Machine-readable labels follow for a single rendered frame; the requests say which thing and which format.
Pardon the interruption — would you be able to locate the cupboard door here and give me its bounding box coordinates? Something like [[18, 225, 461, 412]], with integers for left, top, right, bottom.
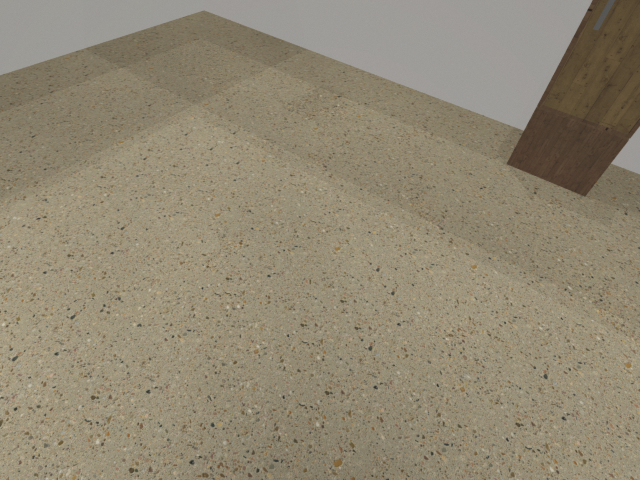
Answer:
[[543, 0, 640, 134]]

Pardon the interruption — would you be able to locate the handle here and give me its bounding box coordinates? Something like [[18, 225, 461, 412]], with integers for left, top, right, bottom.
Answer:
[[593, 0, 615, 30]]

